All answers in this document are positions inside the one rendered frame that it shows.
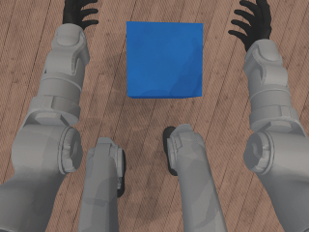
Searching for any carton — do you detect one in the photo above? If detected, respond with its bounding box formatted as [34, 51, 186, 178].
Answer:
[126, 21, 204, 99]

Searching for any robot right shin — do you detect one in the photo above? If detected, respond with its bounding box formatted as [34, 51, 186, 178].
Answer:
[171, 124, 207, 170]

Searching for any left robot thigh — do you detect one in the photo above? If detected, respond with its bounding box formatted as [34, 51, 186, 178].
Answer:
[77, 143, 124, 232]

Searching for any right robot forearm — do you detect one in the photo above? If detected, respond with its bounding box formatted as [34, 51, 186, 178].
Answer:
[243, 39, 309, 140]

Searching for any robot right hand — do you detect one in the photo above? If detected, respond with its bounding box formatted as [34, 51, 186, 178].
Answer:
[228, 0, 272, 52]

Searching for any robot right upper arm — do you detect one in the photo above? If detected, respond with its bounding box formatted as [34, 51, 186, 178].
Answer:
[243, 130, 309, 232]

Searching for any robot left hand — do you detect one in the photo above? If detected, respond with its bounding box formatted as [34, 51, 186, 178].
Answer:
[62, 0, 98, 30]

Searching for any left robot forearm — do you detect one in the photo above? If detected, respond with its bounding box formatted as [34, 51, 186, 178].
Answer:
[11, 23, 91, 166]

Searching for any robot left upper arm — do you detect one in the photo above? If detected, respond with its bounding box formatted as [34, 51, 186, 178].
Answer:
[0, 124, 83, 232]

